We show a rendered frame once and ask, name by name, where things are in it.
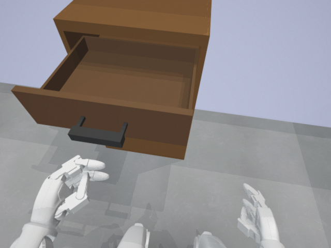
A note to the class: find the right robot thigh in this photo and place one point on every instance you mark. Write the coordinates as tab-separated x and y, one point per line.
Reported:
207	241

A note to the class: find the left robot thigh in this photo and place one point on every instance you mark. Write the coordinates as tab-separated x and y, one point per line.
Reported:
135	237

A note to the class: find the handle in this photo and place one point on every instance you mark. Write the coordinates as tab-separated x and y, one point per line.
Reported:
96	136

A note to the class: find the robot thigh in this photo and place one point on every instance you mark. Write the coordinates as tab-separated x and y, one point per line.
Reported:
135	237
207	241

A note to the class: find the cabinet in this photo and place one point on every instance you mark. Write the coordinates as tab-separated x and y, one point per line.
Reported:
183	23

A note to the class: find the drawer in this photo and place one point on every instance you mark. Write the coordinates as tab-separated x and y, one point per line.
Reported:
110	81

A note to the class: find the left robot hand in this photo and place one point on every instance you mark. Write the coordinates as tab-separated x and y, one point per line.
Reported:
48	208

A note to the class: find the right robot hand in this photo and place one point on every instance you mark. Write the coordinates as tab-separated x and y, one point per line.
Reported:
261	225

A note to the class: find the left robot forearm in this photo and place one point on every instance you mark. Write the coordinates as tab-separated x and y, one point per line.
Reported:
35	235

